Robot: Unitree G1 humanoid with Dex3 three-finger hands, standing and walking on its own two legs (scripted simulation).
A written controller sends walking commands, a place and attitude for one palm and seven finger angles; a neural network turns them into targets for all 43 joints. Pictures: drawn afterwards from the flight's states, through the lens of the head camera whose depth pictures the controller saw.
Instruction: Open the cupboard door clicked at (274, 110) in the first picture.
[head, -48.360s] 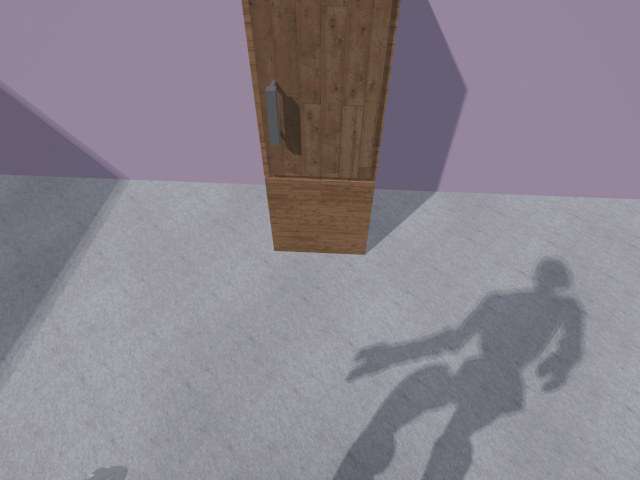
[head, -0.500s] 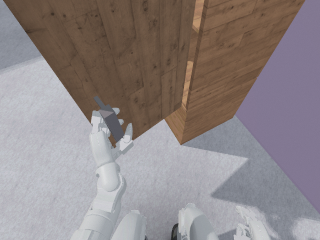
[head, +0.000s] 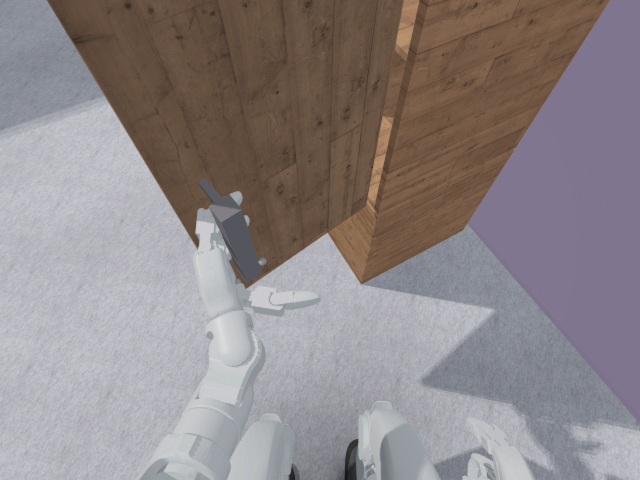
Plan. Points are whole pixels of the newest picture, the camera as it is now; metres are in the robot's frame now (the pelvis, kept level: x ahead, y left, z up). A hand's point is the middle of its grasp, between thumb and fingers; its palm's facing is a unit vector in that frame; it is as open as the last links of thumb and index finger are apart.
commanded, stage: open thumb and fingers to let go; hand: left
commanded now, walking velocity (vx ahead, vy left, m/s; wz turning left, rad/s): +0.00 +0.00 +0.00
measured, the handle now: (230, 232) +0.42 +0.13 +0.01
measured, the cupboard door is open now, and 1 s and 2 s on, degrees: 99 100 100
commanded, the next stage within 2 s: slide the hand sideways off the handle in 0.08 s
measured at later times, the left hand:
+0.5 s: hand (247, 285) +0.34 +0.10 +0.02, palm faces -0.15 -0.99 +0.01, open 16.3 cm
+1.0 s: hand (225, 329) +0.29 +0.12 +0.01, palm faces -0.14 -0.99 -0.01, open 16.5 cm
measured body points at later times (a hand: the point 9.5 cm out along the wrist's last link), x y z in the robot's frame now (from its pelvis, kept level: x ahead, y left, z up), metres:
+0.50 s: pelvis +0.00 +0.02 +0.00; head +0.10 +0.02 +0.44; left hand +0.35 +0.15 +0.02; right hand +0.14 -0.22 -0.11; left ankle +0.01 +0.11 -0.62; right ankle +0.06 -0.09 -0.62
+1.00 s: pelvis +0.02 +0.02 -0.01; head +0.13 +0.02 +0.43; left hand +0.29 +0.17 +0.02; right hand +0.21 -0.20 -0.11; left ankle +0.01 +0.11 -0.62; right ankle +0.06 -0.09 -0.62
